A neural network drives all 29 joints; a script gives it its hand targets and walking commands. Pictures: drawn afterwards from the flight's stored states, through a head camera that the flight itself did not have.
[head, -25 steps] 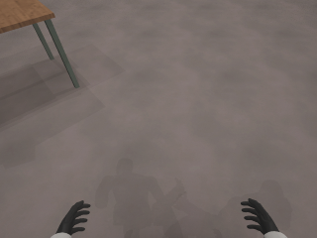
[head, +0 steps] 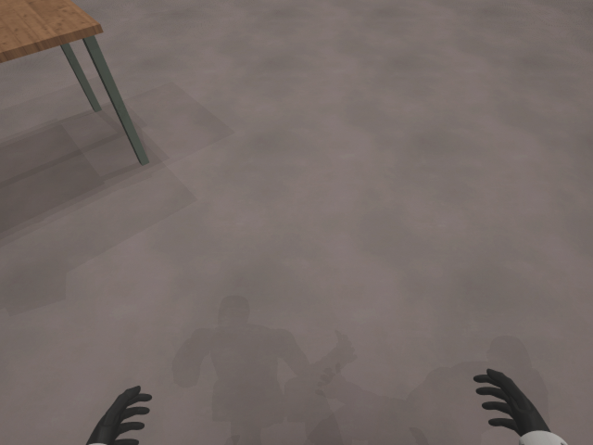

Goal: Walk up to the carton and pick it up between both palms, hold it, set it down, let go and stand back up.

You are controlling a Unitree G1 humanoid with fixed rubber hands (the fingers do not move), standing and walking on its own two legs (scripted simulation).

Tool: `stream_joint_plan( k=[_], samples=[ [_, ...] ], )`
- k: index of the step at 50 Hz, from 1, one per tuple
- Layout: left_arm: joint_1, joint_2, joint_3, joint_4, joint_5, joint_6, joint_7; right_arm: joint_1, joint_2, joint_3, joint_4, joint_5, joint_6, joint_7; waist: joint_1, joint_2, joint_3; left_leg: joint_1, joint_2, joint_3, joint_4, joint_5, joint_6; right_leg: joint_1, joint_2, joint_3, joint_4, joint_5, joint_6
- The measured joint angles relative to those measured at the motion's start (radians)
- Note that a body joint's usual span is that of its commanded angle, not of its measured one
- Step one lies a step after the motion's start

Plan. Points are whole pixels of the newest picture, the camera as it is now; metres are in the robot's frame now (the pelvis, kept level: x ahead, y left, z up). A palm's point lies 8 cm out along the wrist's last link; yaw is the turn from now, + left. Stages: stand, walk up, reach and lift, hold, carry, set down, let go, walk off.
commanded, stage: stand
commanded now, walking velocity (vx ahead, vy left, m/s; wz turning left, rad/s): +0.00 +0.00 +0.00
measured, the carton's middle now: out of the picture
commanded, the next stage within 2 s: walk up in 0.98 s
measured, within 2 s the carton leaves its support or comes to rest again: neither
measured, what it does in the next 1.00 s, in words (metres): stands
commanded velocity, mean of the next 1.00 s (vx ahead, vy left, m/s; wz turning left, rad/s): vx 0.00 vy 0.00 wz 0.00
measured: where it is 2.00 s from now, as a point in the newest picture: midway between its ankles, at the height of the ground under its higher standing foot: outside the picture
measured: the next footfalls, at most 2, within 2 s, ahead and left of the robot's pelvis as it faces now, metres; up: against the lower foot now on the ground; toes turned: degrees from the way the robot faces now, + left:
left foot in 1.56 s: +0.07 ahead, +0.27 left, +0.00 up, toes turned +15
right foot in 1.90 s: +0.27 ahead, +0.12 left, +0.00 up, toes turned +20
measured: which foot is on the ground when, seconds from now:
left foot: down 0.00-1.00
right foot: down 0.00-1.00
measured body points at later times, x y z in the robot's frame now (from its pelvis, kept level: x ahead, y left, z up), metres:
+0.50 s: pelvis -0.01 +0.00 +0.00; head +0.01 +0.00 +0.45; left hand +0.12 +0.30 -0.10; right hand +0.15 -0.29 -0.08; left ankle +0.00 +0.12 -0.72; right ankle +0.00 -0.12 -0.72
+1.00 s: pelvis -0.02 +0.00 +0.00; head -0.01 +0.00 +0.45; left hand +0.10 +0.30 -0.11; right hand +0.11 -0.30 -0.09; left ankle +0.00 +0.12 -0.72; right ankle +0.00 -0.12 -0.72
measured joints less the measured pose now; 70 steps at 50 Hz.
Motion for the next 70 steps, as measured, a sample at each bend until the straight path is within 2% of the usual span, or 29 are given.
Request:
stream_joint_plan(
  k=[41,59,61,65,70],
  samples=[
    [-0.059,0.013,0.000,0.170,0.000,0.014,-0.005,0.000,-0.011,0.000,0.118,0.007,-0.001,0.000,0.000,0.000,0.000,0.000,0.000,0.000,-0.002,0.023,0.000,0.000,0.000,0.000,-0.003,0.023,0.001],
    [-0.071,0.015,0.000,0.253,0.000,0.020,-0.007,0.000,-0.012,0.000,0.177,0.007,-0.001,0.000,0.000,0.000,0.000,0.000,0.000,0.001,-0.038,0.054,0.000,0.009,-0.001,0.000,-0.057,0.064,0.009],
    [-0.056,0.026,0.000,0.232,0.000,0.002,-0.010,0.002,-0.019,0.001,0.178,-0.014,0.021,0.026,0.001,0.000,-0.001,0.000,-0.001,-0.006,-0.038,0.049,0.000,0.015,-0.001,-0.007,-0.066,0.064,0.001],
    [-0.023,0.077,0.001,0.182,0.000,-0.049,0.009,0.008,-0.054,0.000,0.177,-0.041,0.064,0.087,0.002,-0.026,-0.003,-0.101,-0.005,0.004,0.150,-0.002,0.000,0.050,-0.066,-0.049,-0.126,0.069,-0.010],
    [0.052,0.144,0.000,0.164,0.000,-0.062,0.016,0.002,-0.130,-0.022,0.177,-0.031,0.066,0.137,0.001,-0.026,-0.004,-0.139,0.016,-0.007,0.176,0.009,0.000,0.121,-0.172,-0.082,-0.207,0.081,0.001]
  ],
)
